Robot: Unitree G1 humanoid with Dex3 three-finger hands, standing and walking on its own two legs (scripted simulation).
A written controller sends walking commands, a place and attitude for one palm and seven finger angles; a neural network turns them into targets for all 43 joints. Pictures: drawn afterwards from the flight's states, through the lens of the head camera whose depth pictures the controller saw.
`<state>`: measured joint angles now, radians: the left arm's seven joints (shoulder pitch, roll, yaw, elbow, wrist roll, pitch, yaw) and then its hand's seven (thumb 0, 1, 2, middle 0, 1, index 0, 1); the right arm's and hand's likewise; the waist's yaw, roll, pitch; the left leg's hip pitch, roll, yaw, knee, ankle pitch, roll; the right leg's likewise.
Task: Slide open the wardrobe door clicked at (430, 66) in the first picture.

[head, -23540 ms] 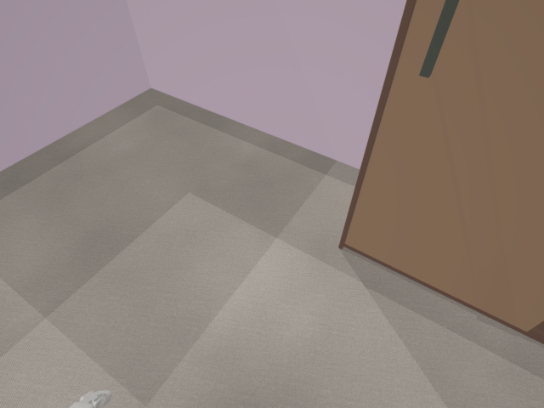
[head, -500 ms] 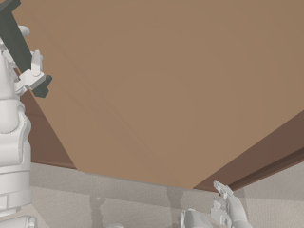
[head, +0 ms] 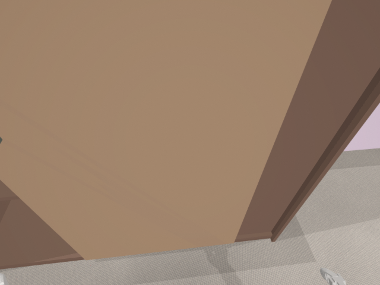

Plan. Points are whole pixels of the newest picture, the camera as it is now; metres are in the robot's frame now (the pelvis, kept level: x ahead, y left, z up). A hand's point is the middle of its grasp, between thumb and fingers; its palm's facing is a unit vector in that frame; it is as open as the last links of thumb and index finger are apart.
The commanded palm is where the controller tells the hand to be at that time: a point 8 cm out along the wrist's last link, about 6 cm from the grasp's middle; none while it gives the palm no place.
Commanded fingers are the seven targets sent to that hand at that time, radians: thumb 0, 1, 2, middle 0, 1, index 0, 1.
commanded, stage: stop walking and hold the door there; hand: left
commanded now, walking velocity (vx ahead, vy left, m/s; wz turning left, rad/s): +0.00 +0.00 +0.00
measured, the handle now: out of the picture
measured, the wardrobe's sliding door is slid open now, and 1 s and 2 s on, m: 0.49 0.49 0.49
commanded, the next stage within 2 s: none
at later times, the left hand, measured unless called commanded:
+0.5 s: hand out of the picture +0.32 +0.39 +0.20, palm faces +0.68 -0.70 -0.22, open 6.9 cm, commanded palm +0.27 +0.41 +0.16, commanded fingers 0.00 0.90 0.90 -0.45 -1.40 -0.45 -1.40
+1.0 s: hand out of the picture +0.32 +0.40 +0.19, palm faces +0.60 -0.75 -0.28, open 6.3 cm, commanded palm +0.26 +0.42 +0.16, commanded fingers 0.00 0.90 0.90 -0.45 -1.40 -0.45 -1.40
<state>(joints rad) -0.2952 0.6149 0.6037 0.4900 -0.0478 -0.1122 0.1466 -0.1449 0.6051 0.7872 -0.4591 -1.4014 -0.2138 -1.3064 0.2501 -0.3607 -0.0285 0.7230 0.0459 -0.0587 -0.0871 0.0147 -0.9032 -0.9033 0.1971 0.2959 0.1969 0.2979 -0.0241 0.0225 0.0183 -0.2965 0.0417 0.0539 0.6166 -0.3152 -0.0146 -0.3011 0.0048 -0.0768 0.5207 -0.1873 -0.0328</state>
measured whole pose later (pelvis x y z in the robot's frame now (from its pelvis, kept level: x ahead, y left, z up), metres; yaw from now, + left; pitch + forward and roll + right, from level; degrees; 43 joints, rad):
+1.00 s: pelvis -0.03 +0.04 +0.00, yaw +3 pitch -1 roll +2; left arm -0.48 0.57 0.42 0.72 -0.03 -0.22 0.08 -0.22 0.62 0.83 -0.45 -1.39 -0.29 -1.36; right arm 0.28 -0.35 -0.04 0.75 0.04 -0.02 -0.07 0.01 -0.90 -0.90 0.20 0.30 0.20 0.30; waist 0.00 0.03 0.02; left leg -0.33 0.02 0.05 0.65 -0.34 0.00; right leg -0.25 -0.17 -0.07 0.58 -0.30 0.09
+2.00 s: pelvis -0.06 +0.18 +0.00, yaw +10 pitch +0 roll +2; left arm -0.50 0.25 0.12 0.14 -0.07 -0.11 0.11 -0.11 0.73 0.79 -0.45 -1.41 -0.23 -1.36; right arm 0.09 -0.21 0.05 0.65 0.02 -0.04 -0.06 0.01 -0.90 -0.90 0.20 0.30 0.20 0.30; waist 0.02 0.00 0.16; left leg -0.36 0.02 0.07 0.77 -0.44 -0.03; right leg -0.30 -0.04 -0.11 0.60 -0.31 -0.05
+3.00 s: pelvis -0.11 +0.18 +0.00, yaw +6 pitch +0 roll +0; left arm -0.70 0.28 0.10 0.65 -0.10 -0.15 0.14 -0.05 0.77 0.79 -0.45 -1.40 -0.16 -1.35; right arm 0.25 -0.24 0.02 0.71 0.04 0.03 -0.10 0.01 -0.90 -0.90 0.20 0.30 0.20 0.30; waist 0.01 0.04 0.02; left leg -0.29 0.07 0.15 0.54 -0.25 0.01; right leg -0.27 -0.03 -0.04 0.54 -0.27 0.02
